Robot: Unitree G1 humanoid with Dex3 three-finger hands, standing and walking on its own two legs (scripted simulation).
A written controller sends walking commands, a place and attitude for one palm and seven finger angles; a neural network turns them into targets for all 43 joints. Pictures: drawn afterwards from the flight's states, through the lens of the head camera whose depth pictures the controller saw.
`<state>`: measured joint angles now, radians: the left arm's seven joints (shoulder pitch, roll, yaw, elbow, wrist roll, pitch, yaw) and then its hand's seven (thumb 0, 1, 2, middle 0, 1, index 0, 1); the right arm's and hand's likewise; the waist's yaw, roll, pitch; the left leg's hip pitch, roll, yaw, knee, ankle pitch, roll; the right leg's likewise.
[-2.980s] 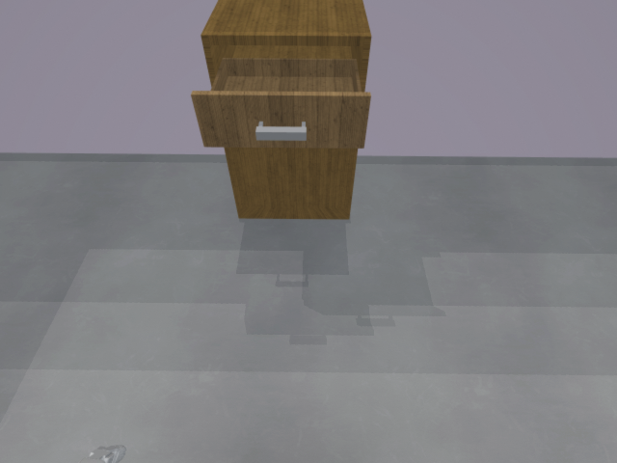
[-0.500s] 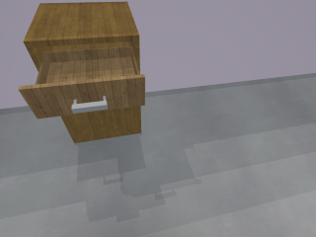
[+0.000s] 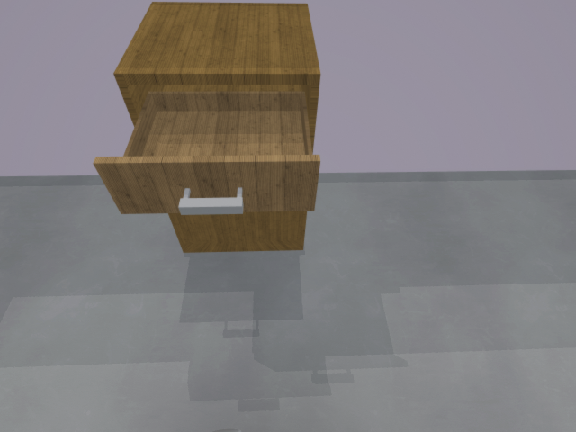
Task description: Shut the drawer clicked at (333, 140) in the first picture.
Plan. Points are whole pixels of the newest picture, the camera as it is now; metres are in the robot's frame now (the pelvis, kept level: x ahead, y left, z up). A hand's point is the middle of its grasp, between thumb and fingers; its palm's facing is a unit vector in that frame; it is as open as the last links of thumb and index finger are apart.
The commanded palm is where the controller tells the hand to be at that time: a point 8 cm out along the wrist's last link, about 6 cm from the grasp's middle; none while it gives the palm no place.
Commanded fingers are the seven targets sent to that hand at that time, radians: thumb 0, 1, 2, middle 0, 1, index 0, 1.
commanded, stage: take the last steps up to it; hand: left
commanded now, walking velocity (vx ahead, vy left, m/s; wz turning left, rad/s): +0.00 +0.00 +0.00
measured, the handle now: (212, 199) +0.57 +0.19 -0.09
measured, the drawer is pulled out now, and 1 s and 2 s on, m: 0.28 0.28 0.28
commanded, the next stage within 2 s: come to a stop and stand still in 0.96 s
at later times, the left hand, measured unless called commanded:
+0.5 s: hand out of the picture +0.09 +0.18 -0.17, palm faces +0.05 -0.98 -0.19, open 7.3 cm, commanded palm none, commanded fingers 0.00 0.90 0.90 -0.20 -0.30 -0.20 -0.30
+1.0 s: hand out of the picture +0.12 +0.15 -0.19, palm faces +0.16 -0.98 -0.09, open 7.3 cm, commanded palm none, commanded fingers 0.00 0.90 0.90 -0.20 -0.30 -0.20 -0.30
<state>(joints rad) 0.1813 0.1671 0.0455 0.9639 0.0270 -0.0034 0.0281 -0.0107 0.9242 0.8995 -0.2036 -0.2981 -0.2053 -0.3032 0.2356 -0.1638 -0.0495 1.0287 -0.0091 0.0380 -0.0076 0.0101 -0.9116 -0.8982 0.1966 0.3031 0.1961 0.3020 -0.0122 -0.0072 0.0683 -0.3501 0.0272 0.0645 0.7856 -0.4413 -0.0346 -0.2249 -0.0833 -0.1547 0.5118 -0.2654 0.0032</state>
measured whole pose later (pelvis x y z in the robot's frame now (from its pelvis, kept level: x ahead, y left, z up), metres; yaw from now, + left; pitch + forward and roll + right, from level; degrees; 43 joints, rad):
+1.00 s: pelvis +0.20 +0.01 -0.01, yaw +3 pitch -2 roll -1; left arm 0.41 0.12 0.03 1.16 0.02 -0.02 0.01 0.00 0.91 0.90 -0.20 -0.30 -0.20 -0.30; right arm 0.15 -0.13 -0.03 1.03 -0.03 -0.06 -0.01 0.01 -0.92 -0.90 0.20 0.30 0.20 0.30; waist 0.04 -0.06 0.06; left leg -0.33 0.05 0.15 0.59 -0.23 0.06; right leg -0.21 -0.04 -0.09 0.80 -0.49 -0.02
